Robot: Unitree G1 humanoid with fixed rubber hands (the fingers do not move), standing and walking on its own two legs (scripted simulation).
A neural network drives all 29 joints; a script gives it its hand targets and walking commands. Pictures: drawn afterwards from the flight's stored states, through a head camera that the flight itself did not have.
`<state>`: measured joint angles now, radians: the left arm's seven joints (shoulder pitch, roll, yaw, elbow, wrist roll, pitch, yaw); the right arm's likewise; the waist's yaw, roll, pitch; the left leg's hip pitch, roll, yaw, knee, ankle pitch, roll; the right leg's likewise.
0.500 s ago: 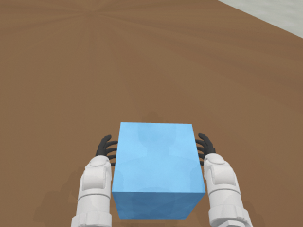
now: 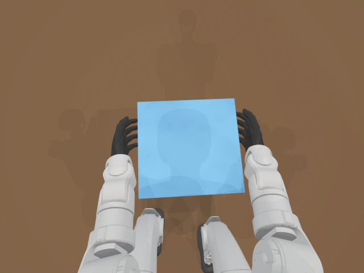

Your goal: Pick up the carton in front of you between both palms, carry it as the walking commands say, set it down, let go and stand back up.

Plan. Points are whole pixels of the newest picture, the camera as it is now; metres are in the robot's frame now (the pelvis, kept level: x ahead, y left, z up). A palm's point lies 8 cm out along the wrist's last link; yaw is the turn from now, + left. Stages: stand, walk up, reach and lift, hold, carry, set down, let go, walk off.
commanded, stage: set down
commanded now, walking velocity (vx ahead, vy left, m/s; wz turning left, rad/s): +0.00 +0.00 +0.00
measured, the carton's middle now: (185, 154) +0.38 +0.00 -0.15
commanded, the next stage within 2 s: none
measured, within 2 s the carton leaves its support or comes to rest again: rests again in 1.94 s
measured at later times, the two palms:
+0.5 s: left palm (124, 150) +0.41 +0.17 -0.21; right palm (226, 142) +0.44 -0.12 -0.21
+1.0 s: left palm (128, 155) +0.43 +0.20 -0.37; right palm (209, 144) +0.47 -0.10 -0.36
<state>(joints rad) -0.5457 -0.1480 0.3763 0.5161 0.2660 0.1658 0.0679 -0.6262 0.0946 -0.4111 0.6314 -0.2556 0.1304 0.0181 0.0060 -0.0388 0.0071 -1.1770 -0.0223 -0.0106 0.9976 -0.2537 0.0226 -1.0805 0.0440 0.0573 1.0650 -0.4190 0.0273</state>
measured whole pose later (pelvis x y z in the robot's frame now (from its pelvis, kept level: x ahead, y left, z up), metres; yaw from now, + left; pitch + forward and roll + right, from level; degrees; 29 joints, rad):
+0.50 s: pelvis -0.01 -0.03 -0.12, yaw -2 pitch +43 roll -2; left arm -0.76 -0.01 0.44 0.64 0.20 0.20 0.00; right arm -0.80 0.10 -0.38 0.69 -0.18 0.17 -0.11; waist 0.07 -0.05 -0.22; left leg -1.84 0.01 -0.06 1.48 -0.39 -0.03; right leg -1.74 0.10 0.00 1.56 -0.57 -0.01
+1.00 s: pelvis -0.04 -0.02 -0.24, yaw -3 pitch +45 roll -3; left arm -1.05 0.09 0.43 0.73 0.14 0.22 0.05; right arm -1.15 -0.04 -0.35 0.84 -0.11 0.18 -0.13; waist 0.09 -0.08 -0.02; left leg -2.25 0.00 -0.05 1.86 -0.41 -0.02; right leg -2.13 0.11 0.00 1.96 -0.62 0.02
